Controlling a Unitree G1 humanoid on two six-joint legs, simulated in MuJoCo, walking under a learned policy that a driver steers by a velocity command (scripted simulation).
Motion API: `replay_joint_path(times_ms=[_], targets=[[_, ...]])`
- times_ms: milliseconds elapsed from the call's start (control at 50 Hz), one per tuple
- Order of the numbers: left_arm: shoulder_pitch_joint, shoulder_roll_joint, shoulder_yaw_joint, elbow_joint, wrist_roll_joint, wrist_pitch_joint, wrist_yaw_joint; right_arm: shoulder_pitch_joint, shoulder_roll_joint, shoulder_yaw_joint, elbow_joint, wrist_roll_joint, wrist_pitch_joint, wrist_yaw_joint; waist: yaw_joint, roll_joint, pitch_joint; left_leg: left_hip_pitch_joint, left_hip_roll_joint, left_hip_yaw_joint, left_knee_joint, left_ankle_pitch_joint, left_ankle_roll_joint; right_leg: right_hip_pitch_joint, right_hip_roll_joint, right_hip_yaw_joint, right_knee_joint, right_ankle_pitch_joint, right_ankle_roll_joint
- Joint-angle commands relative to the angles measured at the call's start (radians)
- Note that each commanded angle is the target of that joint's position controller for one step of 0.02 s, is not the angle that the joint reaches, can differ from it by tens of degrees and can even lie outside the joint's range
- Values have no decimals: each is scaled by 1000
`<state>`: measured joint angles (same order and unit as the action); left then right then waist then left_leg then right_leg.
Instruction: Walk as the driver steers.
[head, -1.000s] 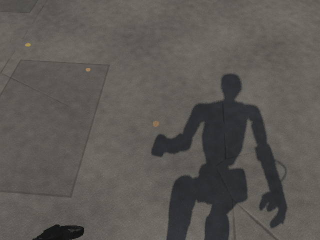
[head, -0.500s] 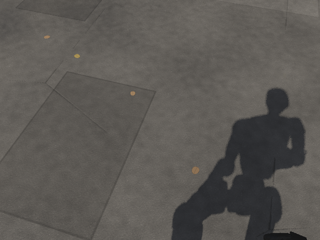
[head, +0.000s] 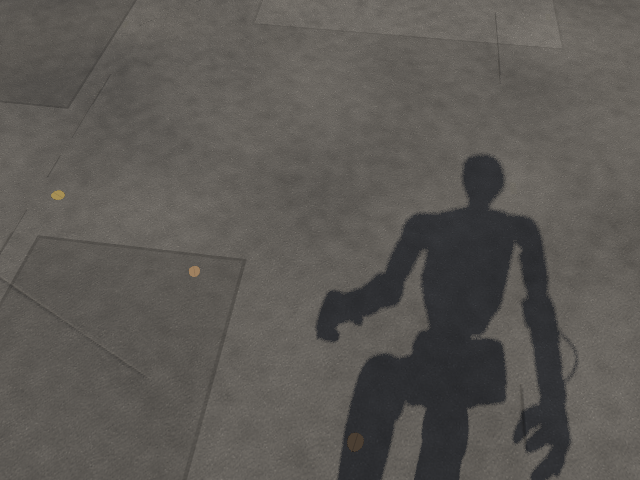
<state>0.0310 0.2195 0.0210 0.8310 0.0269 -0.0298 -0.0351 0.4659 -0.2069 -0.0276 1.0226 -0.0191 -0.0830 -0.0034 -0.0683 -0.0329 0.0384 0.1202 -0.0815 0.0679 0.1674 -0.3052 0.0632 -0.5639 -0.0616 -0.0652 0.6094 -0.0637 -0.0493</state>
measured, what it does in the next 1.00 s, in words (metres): walks ahead: right foot, then left foot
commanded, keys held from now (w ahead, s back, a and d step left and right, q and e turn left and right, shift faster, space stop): w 0.58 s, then w+e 0.04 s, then e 0.38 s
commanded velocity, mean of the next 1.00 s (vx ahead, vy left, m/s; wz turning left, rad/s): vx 0.40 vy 0.00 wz -0.13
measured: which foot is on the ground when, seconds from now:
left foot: down 0.00-0.06, up 0.08-0.60, down 0.62-1.00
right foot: up 0.00-0.04, down 0.06-0.64, up 0.66-1.00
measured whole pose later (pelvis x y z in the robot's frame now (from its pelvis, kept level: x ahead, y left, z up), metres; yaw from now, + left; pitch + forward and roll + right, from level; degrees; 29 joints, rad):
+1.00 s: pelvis +0.46 +0.02 +0.01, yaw -10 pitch -1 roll +0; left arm 0.17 0.21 0.06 0.91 0.03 0.02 -0.02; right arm 0.27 -0.20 -0.04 0.96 -0.01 -0.06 -0.04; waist 0.00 -0.03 0.10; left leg -0.14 0.01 0.26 0.38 -0.24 0.07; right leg -0.53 -0.05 -0.06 0.79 -0.16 -0.04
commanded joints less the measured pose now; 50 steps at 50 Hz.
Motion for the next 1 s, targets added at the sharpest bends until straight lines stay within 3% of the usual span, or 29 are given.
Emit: replay_joint_path(times_ms=[20,40,60,80,100,120,140,160,200,260,360,420,500,560,580,600,620,640,660,680,700,720,740,760,800,840,920,1000], targets=[[-9,92,24,-59,-1,-25,11,10,-167,-33,-14,-5,-5,-12,65,107,36,0,306,-95,118,828,106,74,52,-26,-60,-91,-49],[101,106,34,-23,1,-32,19,-4,-175,-35,-12,-5,-2,-12,113,105,-22,-9,290,-78,248,940,92,209,87,-41,-95,-105,-70],[278,132,49,37,11,-42,30,-18,-167,-31,-14,0,1,-11,185,74,-117,-95,247,-41,449,889,71,439,84,-30,-143,-64,-99],[448,222,74,70,37,-49,43,-5,-118,-15,-51,20,-3,-6,227,-34,-247,-353,179,3,764,556,41,734,-143,237,-158,-153,-167],[474,295,94,80,31,-41,37,98,-54,-8,-52,35,-2,0,175,-225,-341,-650,-10,-11,1081,-220,14,905,-379,701,-283,-157,-288],[384,240,84,72,-9,-32,30,11,-144,-34,-52,9,4,-5,155,-66,-244,-728,49,-144,1143,-181,33,806,-323,678,-321,-217,-258],[282,179,68,56,-16,-33,28,-55,-135,-35,-74,8,-2,1,117,-30,-105,-746,95,-135,1111,-85,37,656,-292,523,-348,-201,-230],[233,125,54,52,-12,-39,24,-90,-114,-31,-78,8,-4,4,94,2,-47,-716,131,-126,1052,-23,36,551,-244,426,-389,-131,-200],[220,76,38,76,-15,-51,29,-74,-85,-28,-68,-15,19,14,45,-30,-14,-626,164,-114,973,17,14,430,-172,291,-434,-26,-155],[292,101,43,116,-20,-72,30,-112,-64,-26,-78,-19,41,29,33,-22,-6,-640,174,-84,917,61,-13,409,-153,221,-470,68,-166],[376,103,39,152,-20,-71,30,-331,-67,-21,-148,-12,47,35,73,-18,54,-768,198,-44,697,228,-51,457,-118,149,-515,103,-156],[422,107,37,170,-18,-72,33,-430,-52,-10,-178,-5,43,36,101,-25,59,-740,174,-14,551,298,-50,495,-110,115,-505,173,-145],[478,112,36,200,-8,-66,42,-517,-64,-9,-212,-4,37,32,125,-33,72,-742,149,-1,448,279,-23,614,-146,109,-464,265,-148],[456,128,42,208,-1,-60,52,-492,-82,-17,-216,-5,25,27,94,-39,60,-665,119,8,387,178,19,676,-173,97,-377,444,-132],[438,136,44,208,0,-58,54,-428,-93,-25,-198,-6,20,22,63,-45,28,-570,88,20,364,140,37,674,-168,84,-297,580,-119],[426,135,43,209,-4,-55,52,-297,-107,-36,-155,-10,10,14,7,-24,-36,-401,58,32,304,158,58,641,-141,71,-141,652,-103],[417,118,35,198,-10,-55,48,-113,-152,-55,-99,-27,-2,2,-60,16,-141,-138,117,-34,284,172,92,498,-94,48,77,515,-84],[469,31,12,157,-48,-57,40,20,-253,-79,-87,-55,-9,-10,-64,186,-288,158,419,-407,243,144,169,194,24,-14,433,62,-35],[529,61,29,178,-50,-50,49,-13,-270,-85,-91,-22,7,-2,-28,251,-351,171,555,-671,140,340,246,51,142,49,652,-473,-27],[463,107,45,177,-31,-39,57,-126,-209,-70,-113,3,12,1,16,114,-217,27,509,-503,154,445,223,31,71,123,691,-415,-32],[410,77,41,167,-25,-38,56,-209,-135,-49,-127,7,4,2,40,74,-105,-112,468,-355,136,584,198,36,39,117,661,-362,-25],[394,54,42,168,-20,-30,55,-240,-92,-36,-127,5,-2,0,66,65,-55,-198,417,-239,118,665,152,67,10,113,606,-333,-21],[387,56,49,163,-5,-15,50,-246,-71,-29,-118,8,-6,-7,86,91,-32,-255,381,-161,108,717,123,94,-4,108,565,-316,-12],[404,47,52,167,2,2,45,-246,-71,-27,-115,5,-9,-12,103,106,-35,-290,365,-107,106,768,110,126,5,93,563,-299,-2],[404,33,57,156,-1,23,38,-219,-98,-31,-113,7,-17,-17,122,112,-64,-294,361,-46,110,864,114,127,25,77,556,-255,10],[361,28,59,133,0,38,35,-218,-114,-34,-117,6,-15,-23,127,120,-58,-298,356,8,105,841,121,84,19,61,509,-199,19],[234,12,45,70,4,48,21,-213,-111,-31,-116,7,4,-37,105,147,-37,-294,328,102,120,772,113,87,10,14,271,-77,25],[167,28,42,25,8,54,13,-175,-144,-45,-109,4,24,-37,71,142,-53,-235,368,120,178,735,120,134,27,-28,141,-100,3]])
